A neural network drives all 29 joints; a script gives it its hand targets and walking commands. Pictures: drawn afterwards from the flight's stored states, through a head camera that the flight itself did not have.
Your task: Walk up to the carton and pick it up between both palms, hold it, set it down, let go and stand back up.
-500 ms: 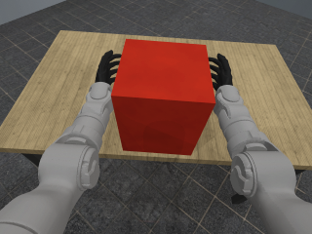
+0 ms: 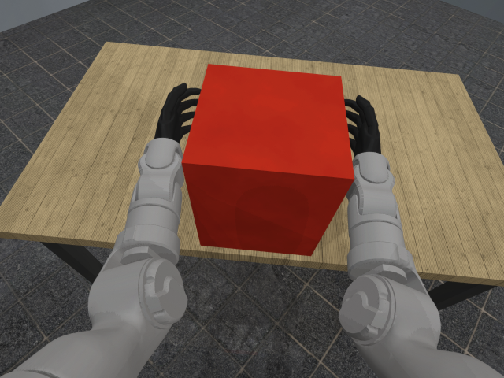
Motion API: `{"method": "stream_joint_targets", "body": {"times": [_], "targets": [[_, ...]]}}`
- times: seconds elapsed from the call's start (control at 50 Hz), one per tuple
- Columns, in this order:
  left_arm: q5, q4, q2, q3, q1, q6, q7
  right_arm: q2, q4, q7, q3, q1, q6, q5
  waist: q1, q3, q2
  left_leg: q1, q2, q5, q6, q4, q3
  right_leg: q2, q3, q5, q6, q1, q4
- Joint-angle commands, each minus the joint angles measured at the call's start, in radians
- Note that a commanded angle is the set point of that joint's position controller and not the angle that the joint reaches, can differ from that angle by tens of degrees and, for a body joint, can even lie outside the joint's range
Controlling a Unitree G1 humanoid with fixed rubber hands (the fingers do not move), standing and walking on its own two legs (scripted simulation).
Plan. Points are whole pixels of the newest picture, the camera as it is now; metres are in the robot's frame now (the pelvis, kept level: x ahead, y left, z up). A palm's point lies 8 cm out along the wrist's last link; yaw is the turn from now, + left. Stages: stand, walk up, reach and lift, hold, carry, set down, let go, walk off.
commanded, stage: reach and lift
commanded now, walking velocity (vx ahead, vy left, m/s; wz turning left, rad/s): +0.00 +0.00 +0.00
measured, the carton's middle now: (264, 168) +0.44 -0.03 +0.05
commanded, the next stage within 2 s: none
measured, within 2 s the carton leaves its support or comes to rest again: leaves its support in 1.22 s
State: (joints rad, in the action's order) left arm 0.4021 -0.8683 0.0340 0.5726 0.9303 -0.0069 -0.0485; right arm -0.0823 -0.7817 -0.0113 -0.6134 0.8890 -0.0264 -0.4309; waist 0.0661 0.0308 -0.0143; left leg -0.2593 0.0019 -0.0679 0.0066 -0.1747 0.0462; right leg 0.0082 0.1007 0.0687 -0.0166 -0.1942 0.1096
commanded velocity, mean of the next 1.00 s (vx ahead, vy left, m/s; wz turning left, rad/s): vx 0.00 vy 0.00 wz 0.00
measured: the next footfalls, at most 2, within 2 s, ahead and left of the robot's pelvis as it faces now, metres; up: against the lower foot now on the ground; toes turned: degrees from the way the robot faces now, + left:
none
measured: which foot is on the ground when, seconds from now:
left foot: down 0.00-1.00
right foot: down 0.00-1.00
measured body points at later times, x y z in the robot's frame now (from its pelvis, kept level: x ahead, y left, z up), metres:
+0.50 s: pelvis +0.03 +0.00 +0.00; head +0.08 +0.01 +0.45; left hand +0.47 +0.12 +0.11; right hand +0.44 -0.18 +0.11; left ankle +0.00 +0.12 -0.75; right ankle -0.02 -0.10 -0.75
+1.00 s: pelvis +0.03 +0.00 +0.00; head +0.06 +0.02 +0.45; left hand +0.46 +0.12 +0.11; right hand +0.43 -0.18 +0.11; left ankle +0.00 +0.12 -0.75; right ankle -0.02 -0.10 -0.75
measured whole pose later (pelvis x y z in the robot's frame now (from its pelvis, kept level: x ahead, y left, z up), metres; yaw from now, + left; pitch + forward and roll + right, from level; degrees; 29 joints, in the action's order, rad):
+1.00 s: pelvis +0.03 +0.00 +0.00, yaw +1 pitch +6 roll -1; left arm 0.33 -0.57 0.09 0.40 0.69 0.15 -0.03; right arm -0.04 -0.73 -0.09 -0.34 0.67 0.06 -0.18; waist 0.10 0.06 -0.02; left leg -0.19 0.01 -0.15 0.00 -0.24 0.06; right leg 0.00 0.12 0.13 0.00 -0.10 0.13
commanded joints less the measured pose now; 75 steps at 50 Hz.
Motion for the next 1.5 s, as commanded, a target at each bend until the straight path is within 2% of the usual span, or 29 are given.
{"method": "stream_joint_targets", "body": {"times": [0.0,0.16,0.18,0.28,0.32,0.36,0.52,0.56,0.58,0.6,0.62,0.68,0.72,0.84,0.9,0.94,0.98,1.0,1.04,1.08,1.16,1.2,1.24,1.3,1.32,1.34,1.4,1.44,1.48], "targets": [[0.038,0.070,0.284,-0.171,0.249,0.079,-0.103,-0.277,0.061,0.104,0.172,0.242,-0.004,-0.021,0.018,0.371,0.030,0.265,0.028,0.211,0.028,-0.032,-0.022,0.030,0.030,-0.372,0.063,0.222,0.072],[0.003,0.156,0.330,-0.251,0.176,0.101,-0.121,-0.305,0.108,0.097,0.269,0.188,0.016,0.052,0.037,0.326,0.049,0.166,0.042,0.249,0.012,-0.046,-0.017,0.019,0.016,-0.571,0.088,0.347,0.135],[0.000,0.190,0.341,-0.260,0.174,0.101,-0.120,-0.304,0.104,0.095,0.280,0.191,0.023,0.067,0.021,0.333,0.053,0.157,0.039,0.276,0.010,-0.051,-0.008,0.017,0.016,-0.598,0.087,0.347,0.144],[-0.007,0.178,0.349,-0.265,0.138,0.119,-0.123,-0.301,0.117,0.085,0.345,0.180,0.048,0.086,0.021,0.296,-0.008,0.125,0.042,0.321,0.002,-0.054,-0.001,0.018,0.013,-0.714,0.105,0.399,0.175],[-0.018,0.202,0.384,-0.319,0.108,0.127,-0.121,-0.303,0.103,0.085,0.360,0.147,0.051,0.107,0.038,0.295,0.028,0.172,0.038,0.353,0.019,-0.070,0.002,0.025,0.015,-0.677,0.098,0.344,0.165],[-0.014,0.174,0.390,-0.320,0.101,0.135,-0.117,-0.302,0.101,0.089,0.378,0.152,0.061,0.113,0.036,0.306,0.024,0.231,0.037,0.415,0.030,-0.091,0.003,0.031,0.023,-0.676,0.093,0.311,0.149],[-0.033,0.221,0.418,-0.379,0.108,0.141,-0.114,-0.299,0.084,0.079,0.420,0.134,0.066,0.154,0.041,0.319,0.036,0.251,0.027,0.402,0.048,-0.094,-0.002,0.035,0.022,-0.586,0.074,0.287,0.115],[-0.029,0.244,0.424,-0.380,0.103,0.143,-0.113,-0.309,0.090,0.076,0.421,0.124,0.065,0.147,0.030,0.351,0.040,0.257,0.031,0.390,0.047,-0.095,-0.002,0.031,0.025,-0.575,0.077,0.298,0.116],[-0.033,0.258,0.425,-0.385,0.096,0.144,-0.113,-0.301,0.095,0.077,0.413,0.117,0.064,0.145,0.042,0.340,0.047,0.246,0.030,0.400,0.051,-0.090,0.005,0.032,0.029,-0.573,0.070,0.296,0.115],[-0.030,0.229,0.421,-0.376,0.108,0.146,-0.111,-0.310,0.091,0.076,0.414,0.134,0.068,0.143,0.028,0.342,0.034,0.229,0.030,0.404,0.042,-0.091,0.001,0.032,0.025,-0.588,0.075,0.298,0.121],[-0.039,0.246,0.426,-0.394,0.109,0.146,-0.108,-0.311,0.099,0.075,0.424,0.136,0.069,0.151,0.041,0.362,0.042,0.245,0.027,0.429,0.043,-0.096,-0.003,0.032,0.014,-0.608,0.074,0.299,0.123],[-0.032,0.247,0.436,-0.408,0.114,0.156,-0.102,-0.290,0.063,0.086,0.423,0.149,0.078,0.164,0.035,0.348,0.071,0.285,0.018,0.462,0.066,-0.109,0.000,0.037,0.031,-0.558,0.056,0.256,0.101],[-0.036,0.248,0.444,-0.411,0.108,0.159,-0.101,-0.304,0.062,0.085,0.432,0.132,0.076,0.163,0.027,0.359,0.056,0.302,0.017,0.458,0.064,-0.119,0.003,0.034,0.022,-0.537,0.056,0.238,0.096],[-0.078,0.274,0.475,-0.482,0.133,0.151,-0.092,-0.338,0.072,0.054,0.515,0.162,0.097,0.210,0.052,0.435,0.028,0.222,0.030,0.509,0.042,-0.134,-0.011,0.035,-0.003,-0.711,0.063,0.371,0.142],[-0.098,0.248,0.437,-0.464,0.145,0.154,-0.112,-0.343,0.102,0.038,0.533,0.192,0.095,0.235,0.051,0.442,-0.020,0.070,0.040,0.379,0.004,-0.087,-0.011,0.013,-0.016,-0.778,0.081,0.483,0.182],[-0.110,0.303,0.473,-0.513,0.174,0.155,-0.102,-0.363,0.109,0.026,0.570,0.194,0.107,0.254,0.060,0.495,0.001,0.114,0.034,0.451,0.008,-0.089,-0.014,0.020,-0.025,-0.819,0.079,0.500,0.191],[-0.100,0.327,0.460,-0.516,0.164,0.165,-0.091,-0.345,0.126,0.028,0.576,0.210,0.106,0.264,0.048,0.469,0.014,0.166,0.035,0.503,0.020,-0.109,-0.007,0.029,-0.015,-0.815,0.073,0.463,0.183],[-0.110,0.336,0.452,-0.511,0.177,0.174,-0.090,-0.340,0.147,0.027,0.576,0.227,0.100,0.268,0.042,0.470,0.022,0.199,0.035,0.483,0.024,-0.103,-0.006,0.028,-0.013,-0.760,0.069,0.446,0.165],[-0.129,0.398,0.467,-0.555,0.170,0.192,-0.080,-0.311,0.178,0.016,0.581,0.218,0.089,0.292,0.061,0.488,0.037,0.251,0.030,0.519,0.039,-0.128,-0.004,0.040,-0.014,-0.728,0.061,0.415,0.153],[-0.132,0.441,0.467,-0.566,0.181,0.200,-0.070,-0.303,0.188,0.016,0.599,0.212,0.087,0.314,0.050,0.487,0.065,0.304,0.027,0.553,0.051,-0.135,-0.002,0.046,-0.004,-0.694,0.052,0.392,0.135],[-0.135,0.425,0.449,-0.560,0.247,0.214,-0.065,-0.271,0.210,0.021,0.601,0.304,0.078,0.319,0.036,0.432,0.043,0.277,0.029,0.442,0.045,-0.123,-0.005,0.051,0.008,-0.572,0.058,0.368,0.127],[-0.149,0.439,0.440,-0.573,0.262,0.201,-0.060,-0.291,0.233,0.023,0.616,0.321,0.086,0.324,0.030,0.488,0.036,0.249,0.036,0.407,0.036,-0.115,-0.006,0.046,0.003,-0.590,0.063,0.389,0.143],[-0.148,0.440,0.462,-0.583,0.256,0.218,-0.052,-0.296,0.226,0.028,0.625,0.336,0.075,0.332,0.026,0.508,0.057,0.306,0.030,0.393,0.040,-0.109,-0.002,0.048,0.006,-0.545,0.059,0.385,0.136],[-0.167,0.405,0.415,-0.549,0.327,0.239,-0.064,-0.291,0.230,0.039,0.613,0.400,0.042,0.324,0.015,0.423,-0.010,0.259,0.024,0.223,0.015,-0.075,-0.013,0.040,0.016,-0.390,0.071,0.349,0.123],[-0.165,0.407,0.409,-0.536,0.306,0.252,-0.067,-0.299,0.211,0.037,0.625,0.361,0.030,0.341,0.002,0.399,-0.014,0.251,0.026,0.217,0.010,-0.066,-0.018,0.040,0.012,-0.387,0.074,0.358,0.121],[-0.158,0.360,0.367,-0.493,0.340,0.261,-0.073,-0.267,0.161,0.041,0.578,0.385,0.011,0.326,0.000,0.324,0.002,0.216,0.026,0.130,0.005,-0.046,-0.022,0.029,0.015,-0.318,0.075,0.338,0.113],[-0.165,0.370,0.365,-0.486,0.357,0.283,-0.084,-0.269,0.167,0.046,0.559,0.413,-0.009,0.319,0.004,0.337,-0.019,0.205,0.029,0.044,-0.003,-0.037,-0.031,0.030,0.019,-0.216,0.077,0.312,0.108],[-0.162,0.371,0.355,-0.478,0.395,0.297,-0.081,-0.266,0.172,0.052,0.540,0.465,-0.021,0.314,-0.003,0.357,0.009,0.199,0.024,0.027,-0.008,-0.037,-0.035,0.033,0.017,-0.174,0.067,0.304,0.111],[-0.148,0.314,0.346,-0.433,0.384,0.310,-0.095,-0.271,0.166,0.058,0.502,0.466,-0.040,0.278,-0.003,0.317,-0.014,0.175,0.031,-0.038,-0.002,-0.033,-0.044,0.025,0.026,-0.102,0.077,0.308,0.099]]}}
